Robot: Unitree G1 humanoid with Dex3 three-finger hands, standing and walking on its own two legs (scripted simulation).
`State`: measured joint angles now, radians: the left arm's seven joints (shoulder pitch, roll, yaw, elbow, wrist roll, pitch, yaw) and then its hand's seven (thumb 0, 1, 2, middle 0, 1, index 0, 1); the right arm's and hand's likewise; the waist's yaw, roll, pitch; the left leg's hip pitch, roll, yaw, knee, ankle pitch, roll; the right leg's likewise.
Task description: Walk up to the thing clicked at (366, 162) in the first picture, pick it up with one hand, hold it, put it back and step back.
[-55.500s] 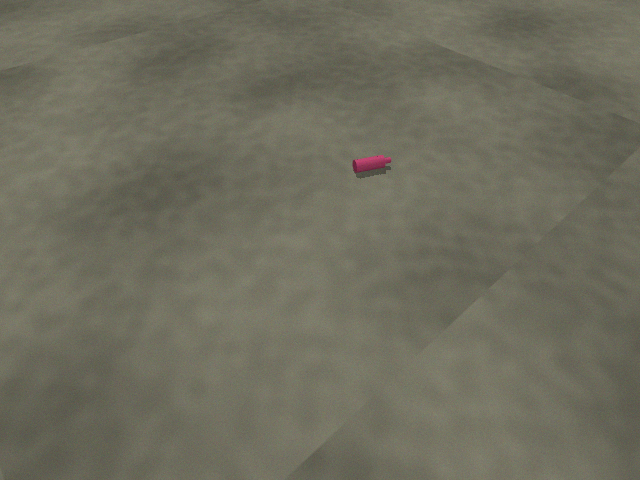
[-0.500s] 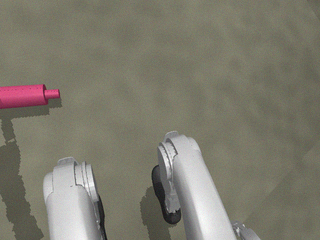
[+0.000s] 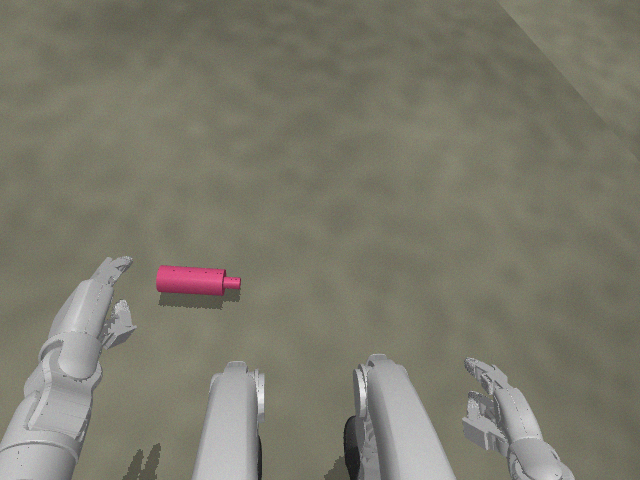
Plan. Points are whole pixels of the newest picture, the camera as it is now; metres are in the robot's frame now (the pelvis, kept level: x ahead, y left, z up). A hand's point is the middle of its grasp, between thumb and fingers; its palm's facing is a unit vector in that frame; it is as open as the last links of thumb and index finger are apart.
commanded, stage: home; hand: left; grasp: from above
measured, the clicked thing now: (200, 281) +0.54 +0.23 -0.51
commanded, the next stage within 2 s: none
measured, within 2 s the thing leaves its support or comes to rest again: neither
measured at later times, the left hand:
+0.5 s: hand (111, 372) +0.25 +0.18 +0.10, palm faces +0.10 -0.97 -0.21, open 7.4 cm
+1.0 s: hand (92, 396) +0.22 +0.18 +0.13, palm faces +0.11 -0.97 -0.20, open 7.4 cm
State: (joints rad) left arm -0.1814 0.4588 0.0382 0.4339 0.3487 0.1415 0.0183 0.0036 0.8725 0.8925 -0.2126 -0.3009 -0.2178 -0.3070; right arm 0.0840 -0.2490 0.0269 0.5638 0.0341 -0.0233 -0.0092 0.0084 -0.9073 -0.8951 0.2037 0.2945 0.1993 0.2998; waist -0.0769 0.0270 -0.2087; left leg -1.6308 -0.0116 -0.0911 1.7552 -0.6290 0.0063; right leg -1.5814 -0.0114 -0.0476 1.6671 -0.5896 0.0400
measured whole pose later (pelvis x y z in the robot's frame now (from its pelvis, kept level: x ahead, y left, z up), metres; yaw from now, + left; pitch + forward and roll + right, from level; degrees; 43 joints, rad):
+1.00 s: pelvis +0.08 -0.01 +0.18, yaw +3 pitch +10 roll -3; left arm 0.50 0.22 0.03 -0.12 -0.05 0.45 0.02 0.01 0.90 0.90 -0.20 -0.29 -0.20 -0.30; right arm 0.27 -0.22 0.05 0.53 0.00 -0.25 -0.18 0.02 -0.90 -0.90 0.21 0.29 0.20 0.30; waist -0.03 0.04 -0.16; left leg -0.68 0.01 -0.08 1.01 -0.50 -0.01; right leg -0.64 0.00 -0.05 0.94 -0.46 0.02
